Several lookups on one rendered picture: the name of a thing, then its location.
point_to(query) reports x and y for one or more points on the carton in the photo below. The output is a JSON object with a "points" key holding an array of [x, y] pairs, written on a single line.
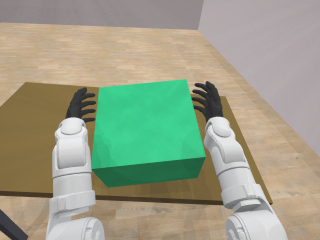
{"points": [[146, 133]]}

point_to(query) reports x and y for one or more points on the left robot upper arm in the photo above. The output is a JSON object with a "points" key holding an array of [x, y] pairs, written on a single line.
{"points": [[88, 228]]}

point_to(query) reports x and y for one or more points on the table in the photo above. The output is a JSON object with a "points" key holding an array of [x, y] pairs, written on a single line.
{"points": [[28, 122]]}

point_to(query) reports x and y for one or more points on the left robot forearm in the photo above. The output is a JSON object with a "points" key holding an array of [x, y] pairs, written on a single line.
{"points": [[71, 173]]}

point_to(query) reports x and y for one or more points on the right robot hand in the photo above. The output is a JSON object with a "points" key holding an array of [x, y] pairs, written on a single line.
{"points": [[212, 104]]}

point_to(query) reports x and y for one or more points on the right robot upper arm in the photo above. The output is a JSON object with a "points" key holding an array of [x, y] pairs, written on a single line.
{"points": [[254, 225]]}

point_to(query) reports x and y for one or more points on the right robot forearm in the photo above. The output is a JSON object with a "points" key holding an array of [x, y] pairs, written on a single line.
{"points": [[239, 189]]}

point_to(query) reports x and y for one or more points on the left robot hand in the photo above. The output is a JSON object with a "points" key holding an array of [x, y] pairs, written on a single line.
{"points": [[75, 108]]}

